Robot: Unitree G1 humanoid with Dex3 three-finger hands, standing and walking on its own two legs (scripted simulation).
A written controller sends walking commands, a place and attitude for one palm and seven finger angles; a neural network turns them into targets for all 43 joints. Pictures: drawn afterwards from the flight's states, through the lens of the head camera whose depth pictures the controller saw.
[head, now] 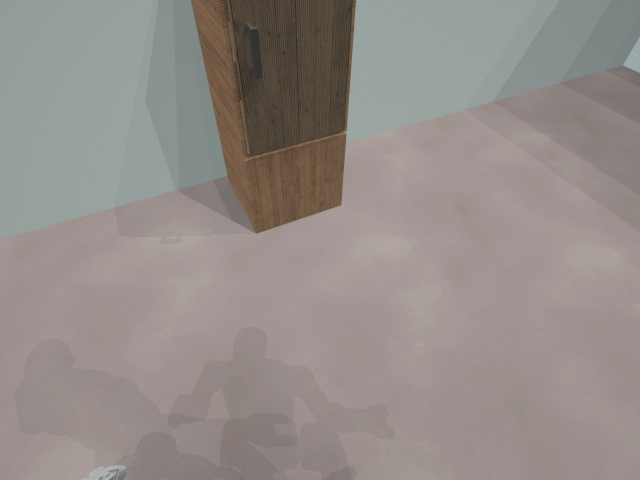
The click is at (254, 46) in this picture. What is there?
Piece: cupboard door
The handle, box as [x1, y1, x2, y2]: [246, 23, 262, 78]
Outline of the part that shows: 246,23 246,27 249,30 253,61 251,69 254,72 254,76 256,78 262,77 257,28 255,26 253,27 249,23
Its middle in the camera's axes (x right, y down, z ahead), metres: -0.20 -0.54 +1.10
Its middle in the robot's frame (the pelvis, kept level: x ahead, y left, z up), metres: +1.18 +0.26 +0.02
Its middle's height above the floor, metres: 0.79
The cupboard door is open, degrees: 0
